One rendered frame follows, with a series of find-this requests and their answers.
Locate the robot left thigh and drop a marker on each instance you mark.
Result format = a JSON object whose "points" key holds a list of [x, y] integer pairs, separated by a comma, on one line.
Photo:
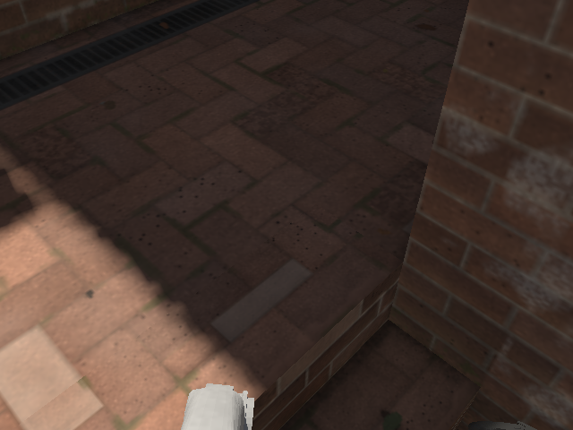
{"points": [[219, 407]]}

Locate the robot left shin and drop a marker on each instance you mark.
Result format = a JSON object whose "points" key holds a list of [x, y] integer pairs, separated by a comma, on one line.
{"points": [[189, 397]]}

